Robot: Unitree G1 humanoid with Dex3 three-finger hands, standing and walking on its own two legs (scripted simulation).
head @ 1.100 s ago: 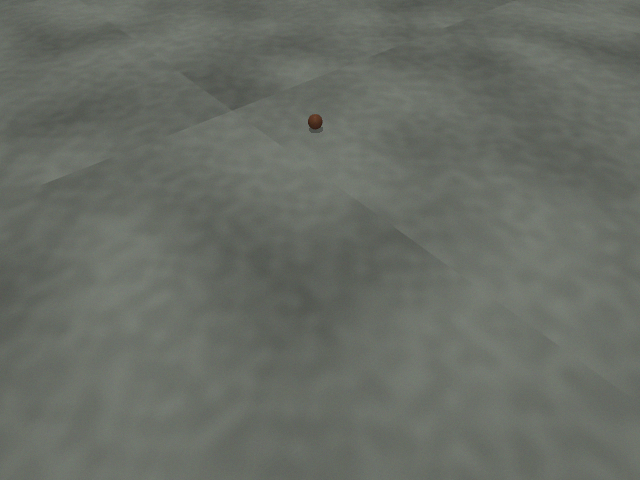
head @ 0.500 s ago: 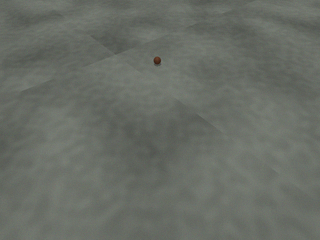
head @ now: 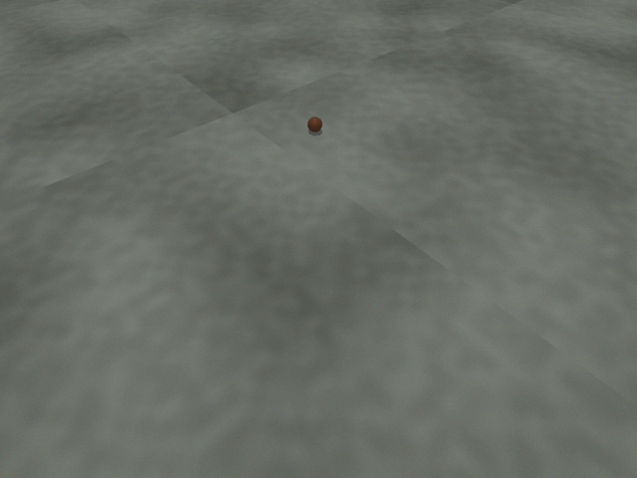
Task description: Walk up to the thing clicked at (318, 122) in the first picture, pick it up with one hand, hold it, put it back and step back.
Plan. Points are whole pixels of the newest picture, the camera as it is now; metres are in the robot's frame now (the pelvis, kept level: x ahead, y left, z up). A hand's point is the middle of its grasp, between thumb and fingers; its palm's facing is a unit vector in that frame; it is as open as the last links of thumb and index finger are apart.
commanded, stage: stand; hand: left
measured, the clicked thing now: (314, 124) +2.12 +0.06 -0.74
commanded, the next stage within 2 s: walk up in 0.02 s
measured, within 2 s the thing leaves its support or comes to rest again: neither
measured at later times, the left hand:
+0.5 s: hand (156, 438) +0.23 +0.26 -0.13, palm faces -0.26 -0.80 -0.55, open 7.3 cm
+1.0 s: hand (262, 200) +0.75 +0.16 -0.13, palm faces -0.62 -0.59 -0.52, open 7.3 cm
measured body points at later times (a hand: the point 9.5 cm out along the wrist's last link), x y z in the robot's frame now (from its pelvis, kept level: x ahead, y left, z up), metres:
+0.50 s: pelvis +0.12 -0.04 -0.03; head +0.10 -0.09 +0.42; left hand +0.24 +0.30 -0.09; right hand +0.18 -0.40 -0.14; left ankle +0.21 +0.07 -0.69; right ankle +0.06 -0.17 -0.75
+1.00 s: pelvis +0.46 -0.01 -0.02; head +0.47 -0.04 +0.43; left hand +0.78 +0.19 -0.10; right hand +0.28 -0.30 -0.12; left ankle +0.50 +0.07 -0.75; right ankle +0.44 -0.13 -0.69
